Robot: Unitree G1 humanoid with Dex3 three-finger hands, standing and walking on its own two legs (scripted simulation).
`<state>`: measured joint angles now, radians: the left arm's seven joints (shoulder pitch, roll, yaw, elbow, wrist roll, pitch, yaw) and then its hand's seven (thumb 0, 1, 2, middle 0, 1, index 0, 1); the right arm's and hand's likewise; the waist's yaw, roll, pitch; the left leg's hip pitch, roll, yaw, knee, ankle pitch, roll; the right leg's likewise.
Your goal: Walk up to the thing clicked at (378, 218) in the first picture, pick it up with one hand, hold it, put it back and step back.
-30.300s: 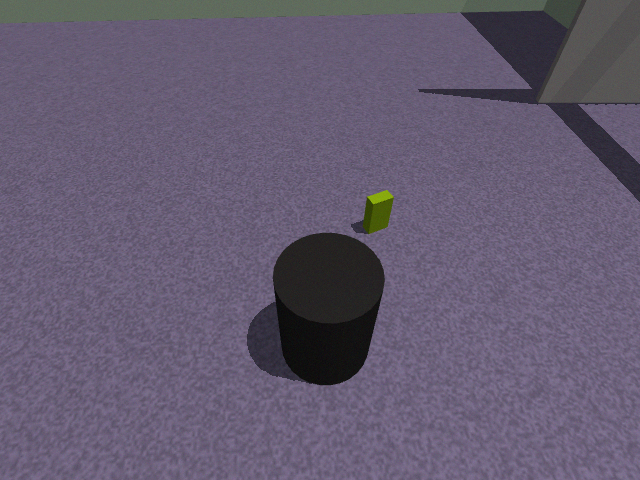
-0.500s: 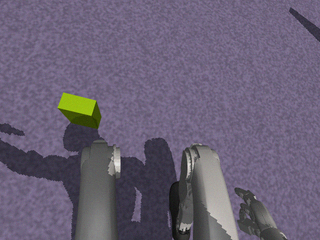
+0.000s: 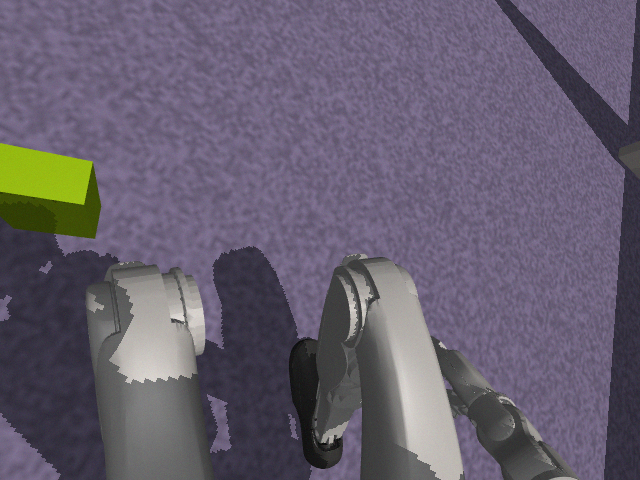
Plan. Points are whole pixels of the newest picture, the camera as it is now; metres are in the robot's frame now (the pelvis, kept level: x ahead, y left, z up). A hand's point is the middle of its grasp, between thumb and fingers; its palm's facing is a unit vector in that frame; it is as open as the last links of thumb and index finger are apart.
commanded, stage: close in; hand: left
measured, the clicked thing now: (48, 198) +0.42 +0.28 -0.20
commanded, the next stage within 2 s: rest palm in 0.82 s
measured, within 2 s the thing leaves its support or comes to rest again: leaves its support in 1.86 s
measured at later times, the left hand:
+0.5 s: hand (11, 201) +0.40 +0.30 -0.15, palm faces +0.29 -0.96 +0.02, open 17.7 cm
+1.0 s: hand (30, 201) +0.40 +0.29 -0.16, palm faces +0.35 -0.94 +0.02, open 17.5 cm
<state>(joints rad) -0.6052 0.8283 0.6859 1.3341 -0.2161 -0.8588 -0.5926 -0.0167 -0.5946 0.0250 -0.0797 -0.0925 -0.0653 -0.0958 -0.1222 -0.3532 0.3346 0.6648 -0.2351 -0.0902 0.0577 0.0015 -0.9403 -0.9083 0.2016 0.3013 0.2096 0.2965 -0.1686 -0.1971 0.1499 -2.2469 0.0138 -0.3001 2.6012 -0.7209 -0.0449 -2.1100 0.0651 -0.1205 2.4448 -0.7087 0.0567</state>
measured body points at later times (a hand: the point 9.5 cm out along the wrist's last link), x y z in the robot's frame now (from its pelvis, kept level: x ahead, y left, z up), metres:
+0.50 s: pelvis -0.02 +0.01 -0.01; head +0.18 +0.18 +0.35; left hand +0.37 +0.35 -0.15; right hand +0.16 -0.24 -0.05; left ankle +0.07 +0.13 -0.26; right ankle +0.11 -0.13 -0.26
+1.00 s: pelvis -0.02 +0.01 -0.01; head +0.19 +0.19 +0.34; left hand +0.38 +0.34 -0.16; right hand +0.16 -0.24 -0.04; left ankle +0.07 +0.13 -0.26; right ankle +0.11 -0.13 -0.26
